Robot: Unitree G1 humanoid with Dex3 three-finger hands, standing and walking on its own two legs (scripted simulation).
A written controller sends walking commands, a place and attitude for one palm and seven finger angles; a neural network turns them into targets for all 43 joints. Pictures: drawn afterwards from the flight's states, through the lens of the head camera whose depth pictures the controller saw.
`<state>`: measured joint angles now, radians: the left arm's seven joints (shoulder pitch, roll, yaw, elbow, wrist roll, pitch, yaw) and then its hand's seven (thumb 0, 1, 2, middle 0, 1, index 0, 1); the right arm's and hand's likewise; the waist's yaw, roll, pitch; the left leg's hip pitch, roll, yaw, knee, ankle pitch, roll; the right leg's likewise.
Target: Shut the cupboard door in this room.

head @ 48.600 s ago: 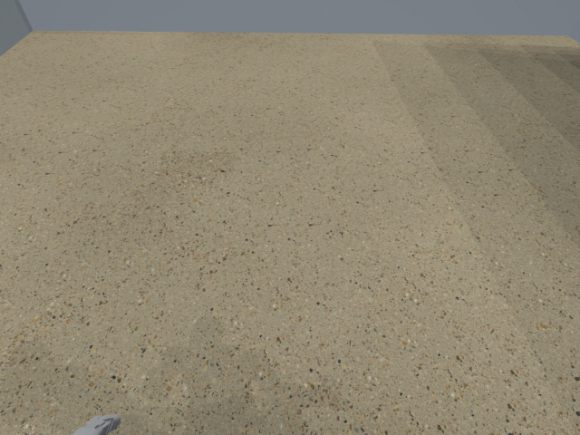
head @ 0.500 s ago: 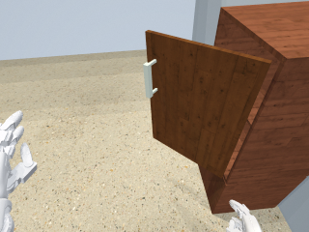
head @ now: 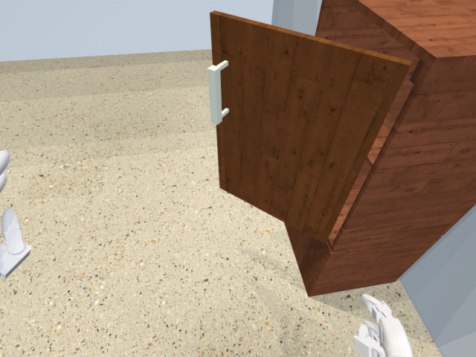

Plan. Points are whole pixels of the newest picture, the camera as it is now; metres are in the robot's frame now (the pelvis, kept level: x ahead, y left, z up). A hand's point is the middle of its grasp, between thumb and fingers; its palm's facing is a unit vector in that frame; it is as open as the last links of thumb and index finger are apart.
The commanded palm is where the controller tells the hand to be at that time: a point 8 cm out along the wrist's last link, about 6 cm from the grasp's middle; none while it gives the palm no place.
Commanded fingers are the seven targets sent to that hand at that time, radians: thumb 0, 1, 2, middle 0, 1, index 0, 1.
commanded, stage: step back with the hand held close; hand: left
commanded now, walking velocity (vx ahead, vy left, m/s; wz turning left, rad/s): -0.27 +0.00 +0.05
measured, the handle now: (220, 93) +0.69 +0.09 +0.08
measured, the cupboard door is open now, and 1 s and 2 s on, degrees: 47 47 47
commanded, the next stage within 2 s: stop stepping back and stand still in 0.80 s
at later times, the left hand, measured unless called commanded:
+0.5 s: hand out of the picture +0.14 +0.27 +0.16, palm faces +0.42 -0.78 -0.45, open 7.4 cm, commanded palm +0.07 +0.30 +0.19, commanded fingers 0.00 0.90 0.90 -0.20 -0.30 -0.20 -0.30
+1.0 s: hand out of the picture +0.01 +0.27 +0.15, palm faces +0.44 -0.79 -0.44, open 7.4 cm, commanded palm -0.07 +0.30 +0.19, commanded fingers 0.00 0.90 0.90 -0.20 -0.30 -0.20 -0.30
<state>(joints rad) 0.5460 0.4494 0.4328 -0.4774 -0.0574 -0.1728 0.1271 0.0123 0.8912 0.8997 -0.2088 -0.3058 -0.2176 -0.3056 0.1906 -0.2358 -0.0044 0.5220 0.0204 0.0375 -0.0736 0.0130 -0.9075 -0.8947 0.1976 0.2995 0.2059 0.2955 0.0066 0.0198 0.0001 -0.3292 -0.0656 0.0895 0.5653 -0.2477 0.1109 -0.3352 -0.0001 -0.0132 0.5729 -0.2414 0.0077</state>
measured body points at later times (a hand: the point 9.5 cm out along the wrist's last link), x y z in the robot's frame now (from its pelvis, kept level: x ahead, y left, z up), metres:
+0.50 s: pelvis -0.07 -0.01 +0.00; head -0.02 +0.02 +0.45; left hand +0.11 +0.31 +0.19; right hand +0.12 -0.23 -0.08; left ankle +0.04 +0.05 -0.73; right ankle -0.11 -0.15 -0.73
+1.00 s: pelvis -0.19 +0.00 +0.00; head -0.16 +0.03 +0.45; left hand -0.02 +0.31 +0.17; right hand -0.01 -0.25 -0.07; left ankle -0.18 +0.13 -0.73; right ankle -0.11 -0.15 -0.73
